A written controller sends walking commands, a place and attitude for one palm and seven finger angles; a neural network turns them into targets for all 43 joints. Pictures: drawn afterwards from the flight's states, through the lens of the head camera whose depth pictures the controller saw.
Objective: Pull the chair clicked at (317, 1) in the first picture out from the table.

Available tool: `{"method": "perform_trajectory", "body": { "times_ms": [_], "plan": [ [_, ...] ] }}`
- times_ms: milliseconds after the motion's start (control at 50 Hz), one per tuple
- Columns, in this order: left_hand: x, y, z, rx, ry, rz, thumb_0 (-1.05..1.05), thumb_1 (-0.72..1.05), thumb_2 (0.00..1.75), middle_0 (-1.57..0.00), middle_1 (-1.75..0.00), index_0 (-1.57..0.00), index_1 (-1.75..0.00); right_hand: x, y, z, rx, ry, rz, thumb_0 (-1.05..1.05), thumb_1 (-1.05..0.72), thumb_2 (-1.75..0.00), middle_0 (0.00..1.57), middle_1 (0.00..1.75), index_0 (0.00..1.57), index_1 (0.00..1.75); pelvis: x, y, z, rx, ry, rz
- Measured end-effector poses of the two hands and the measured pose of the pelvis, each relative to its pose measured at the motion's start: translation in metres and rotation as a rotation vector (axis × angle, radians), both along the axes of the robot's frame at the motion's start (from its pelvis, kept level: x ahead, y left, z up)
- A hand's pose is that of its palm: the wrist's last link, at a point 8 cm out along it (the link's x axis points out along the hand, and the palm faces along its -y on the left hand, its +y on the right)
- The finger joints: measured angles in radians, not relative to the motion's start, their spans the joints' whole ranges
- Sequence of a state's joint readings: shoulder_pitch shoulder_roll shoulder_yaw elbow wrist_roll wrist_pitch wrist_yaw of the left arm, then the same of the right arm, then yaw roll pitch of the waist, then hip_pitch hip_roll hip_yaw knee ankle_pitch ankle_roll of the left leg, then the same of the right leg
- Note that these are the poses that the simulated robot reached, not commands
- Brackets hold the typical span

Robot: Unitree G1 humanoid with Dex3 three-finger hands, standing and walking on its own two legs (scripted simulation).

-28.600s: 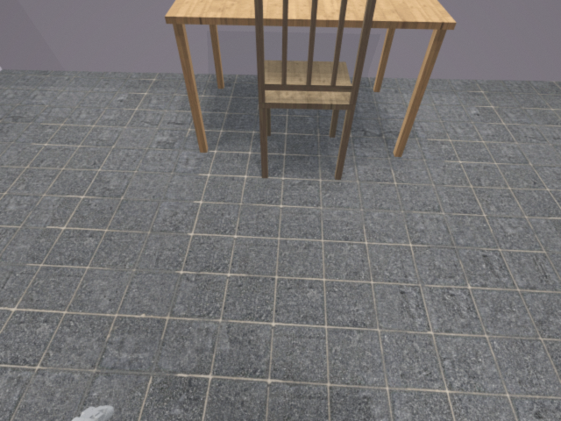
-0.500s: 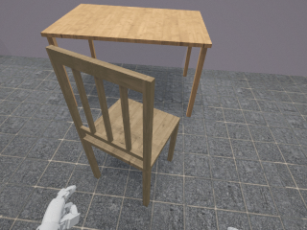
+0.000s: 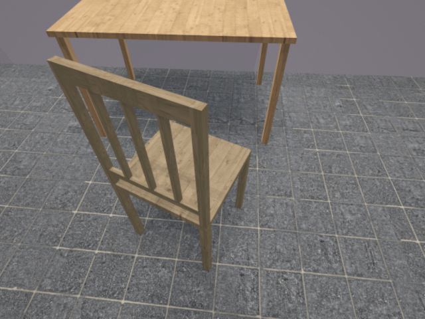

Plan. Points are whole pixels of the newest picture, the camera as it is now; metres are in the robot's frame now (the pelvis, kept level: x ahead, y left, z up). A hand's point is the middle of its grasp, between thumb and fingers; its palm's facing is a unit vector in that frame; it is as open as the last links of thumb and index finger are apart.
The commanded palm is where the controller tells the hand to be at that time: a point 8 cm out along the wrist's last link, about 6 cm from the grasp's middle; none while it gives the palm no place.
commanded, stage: let the arm hang, fingers relaxed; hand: left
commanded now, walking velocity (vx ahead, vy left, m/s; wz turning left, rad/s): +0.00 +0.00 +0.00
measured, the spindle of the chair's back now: (141, 151) +0.54 +0.25 -0.06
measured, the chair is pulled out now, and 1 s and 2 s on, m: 0.59 0.59 0.59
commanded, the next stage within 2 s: look to check the result in 0.42 s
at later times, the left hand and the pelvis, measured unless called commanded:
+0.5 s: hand out of the picture +0.00 +0.15 -0.17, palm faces +0.02 -0.98 -0.19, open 7.3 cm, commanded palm none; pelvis +0.00 -0.01 +0.00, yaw +0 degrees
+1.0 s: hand out of the picture +0.00 +0.14 -0.17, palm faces +0.02 -0.98 -0.18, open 7.4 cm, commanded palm none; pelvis +0.01 -0.02 +0.00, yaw +0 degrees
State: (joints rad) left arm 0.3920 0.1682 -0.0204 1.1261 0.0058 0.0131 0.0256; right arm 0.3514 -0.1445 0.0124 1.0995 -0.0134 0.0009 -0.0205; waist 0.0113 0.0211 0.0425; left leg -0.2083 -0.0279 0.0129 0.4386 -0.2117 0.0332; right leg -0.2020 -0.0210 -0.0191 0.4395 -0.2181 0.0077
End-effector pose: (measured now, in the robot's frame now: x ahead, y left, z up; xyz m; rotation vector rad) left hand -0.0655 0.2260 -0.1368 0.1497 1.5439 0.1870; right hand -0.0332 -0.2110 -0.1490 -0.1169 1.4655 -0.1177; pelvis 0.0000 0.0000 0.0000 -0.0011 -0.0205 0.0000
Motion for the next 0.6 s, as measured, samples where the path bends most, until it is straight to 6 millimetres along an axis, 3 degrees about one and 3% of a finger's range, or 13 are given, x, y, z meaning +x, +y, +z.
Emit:
{"method": "perform_trajectory", "body": {
  "times_ms": [160,220,380,600],
  "plan": [
    [0.054,-0.026,-0.007,-0.041,-0.140,-0.042,0.00,0.91,0.90,-0.20,-0.29,-0.20,-0.30,0.006,0.005,-0.003,0.027,-0.032,-0.018,0.01,-0.91,-0.89,0.20,0.30,0.20,0.29,0.000,-0.006,0.000,0.004,-0.005,-0.006],
    [0.060,-0.024,-0.007,-0.031,-0.146,-0.052,0.02,0.94,0.90,-0.20,-0.30,-0.20,-0.30,0.008,0.005,-0.002,0.028,-0.042,-0.029,0.00,-0.91,-0.89,0.20,0.30,0.20,0.29,0.001,-0.009,0.000,0.003,-0.005,-0.009],
    [0.067,-0.022,-0.004,-0.018,-0.170,-0.042,0.01,0.92,0.90,-0.20,-0.29,-0.20,-0.30,0.006,-0.002,-0.002,0.018,-0.028,-0.025,0.00,-0.91,-0.89,0.20,0.30,0.20,0.29,0.002,-0.013,0.001,0.003,-0.005,-0.005],
    [0.058,-0.029,-0.005,-0.034,-0.131,-0.034,0.00,0.91,0.90,-0.20,-0.29,-0.20,-0.30,0.004,-0.013,0.001,-0.002,-0.007,-0.023,0.00,-0.91,-0.89,0.20,0.30,0.20,0.29,0.003,-0.015,0.001,0.003,-0.001,-0.006]
  ]
}}
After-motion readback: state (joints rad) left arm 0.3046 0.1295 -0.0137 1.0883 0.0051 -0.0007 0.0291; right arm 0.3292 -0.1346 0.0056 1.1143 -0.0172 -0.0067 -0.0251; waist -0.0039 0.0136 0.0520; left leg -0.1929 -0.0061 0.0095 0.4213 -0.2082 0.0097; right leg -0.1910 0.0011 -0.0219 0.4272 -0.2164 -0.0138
